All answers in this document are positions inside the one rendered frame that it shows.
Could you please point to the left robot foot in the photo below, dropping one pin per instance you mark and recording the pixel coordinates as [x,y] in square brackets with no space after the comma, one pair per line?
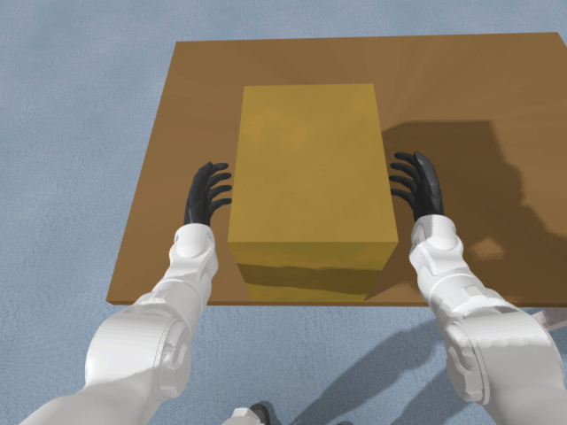
[262,412]

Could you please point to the robot right forearm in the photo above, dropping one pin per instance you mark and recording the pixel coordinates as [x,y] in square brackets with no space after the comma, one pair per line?
[445,281]

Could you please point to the robot left forearm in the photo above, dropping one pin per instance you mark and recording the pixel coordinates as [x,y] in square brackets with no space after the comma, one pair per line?
[184,290]

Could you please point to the robot left shin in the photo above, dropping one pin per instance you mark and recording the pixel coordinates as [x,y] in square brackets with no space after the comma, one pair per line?
[245,412]

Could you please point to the robot left hand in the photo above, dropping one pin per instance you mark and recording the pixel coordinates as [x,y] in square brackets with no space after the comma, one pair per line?
[199,206]

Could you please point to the robot right hand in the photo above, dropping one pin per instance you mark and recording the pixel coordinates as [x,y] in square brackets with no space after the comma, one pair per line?
[426,196]

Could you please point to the left robot upper arm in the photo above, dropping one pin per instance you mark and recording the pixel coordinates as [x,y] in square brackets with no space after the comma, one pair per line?
[137,362]

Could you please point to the table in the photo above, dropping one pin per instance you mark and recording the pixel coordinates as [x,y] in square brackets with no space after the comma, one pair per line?
[488,110]

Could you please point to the right robot upper arm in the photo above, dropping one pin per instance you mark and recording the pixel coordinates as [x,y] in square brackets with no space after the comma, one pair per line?
[506,363]

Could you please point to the carton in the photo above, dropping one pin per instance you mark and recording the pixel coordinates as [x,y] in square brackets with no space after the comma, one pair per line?
[311,216]

